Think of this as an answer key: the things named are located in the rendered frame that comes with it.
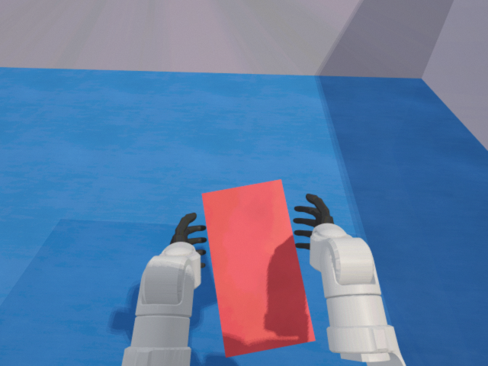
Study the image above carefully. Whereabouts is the right robot forearm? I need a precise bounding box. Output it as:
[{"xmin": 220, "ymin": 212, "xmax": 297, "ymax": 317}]
[{"xmin": 310, "ymin": 223, "xmax": 406, "ymax": 366}]

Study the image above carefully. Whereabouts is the robot right hand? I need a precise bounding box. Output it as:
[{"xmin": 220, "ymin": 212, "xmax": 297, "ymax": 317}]
[{"xmin": 293, "ymin": 194, "xmax": 334, "ymax": 250}]

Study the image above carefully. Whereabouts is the robot left hand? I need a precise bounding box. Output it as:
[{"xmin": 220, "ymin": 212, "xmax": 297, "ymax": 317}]
[{"xmin": 170, "ymin": 213, "xmax": 207, "ymax": 268}]

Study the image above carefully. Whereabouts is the carton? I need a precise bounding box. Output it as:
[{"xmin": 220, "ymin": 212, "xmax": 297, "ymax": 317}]
[{"xmin": 202, "ymin": 179, "xmax": 316, "ymax": 358}]

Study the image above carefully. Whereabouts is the left robot forearm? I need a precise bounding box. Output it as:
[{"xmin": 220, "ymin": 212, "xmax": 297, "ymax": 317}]
[{"xmin": 121, "ymin": 242, "xmax": 201, "ymax": 366}]

